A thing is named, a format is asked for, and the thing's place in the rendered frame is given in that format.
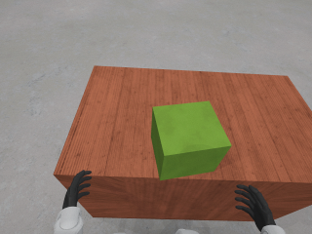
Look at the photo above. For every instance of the pedestal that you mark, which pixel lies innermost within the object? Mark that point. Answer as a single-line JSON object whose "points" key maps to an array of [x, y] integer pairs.
{"points": [[265, 118]]}

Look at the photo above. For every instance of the robot right forearm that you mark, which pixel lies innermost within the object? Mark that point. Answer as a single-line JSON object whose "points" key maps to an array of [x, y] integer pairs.
{"points": [[272, 229]]}

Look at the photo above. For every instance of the robot left hand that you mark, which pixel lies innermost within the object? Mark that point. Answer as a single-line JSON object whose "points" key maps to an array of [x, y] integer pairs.
{"points": [[72, 194]]}

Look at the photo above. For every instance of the robot right hand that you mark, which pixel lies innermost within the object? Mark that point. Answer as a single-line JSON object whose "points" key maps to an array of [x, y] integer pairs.
{"points": [[258, 207]]}

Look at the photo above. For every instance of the robot left forearm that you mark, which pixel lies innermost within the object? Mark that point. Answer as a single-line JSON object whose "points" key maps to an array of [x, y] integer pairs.
{"points": [[69, 221]]}

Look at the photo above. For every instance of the carton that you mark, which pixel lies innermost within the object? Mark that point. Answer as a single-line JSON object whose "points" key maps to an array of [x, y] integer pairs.
{"points": [[187, 139]]}

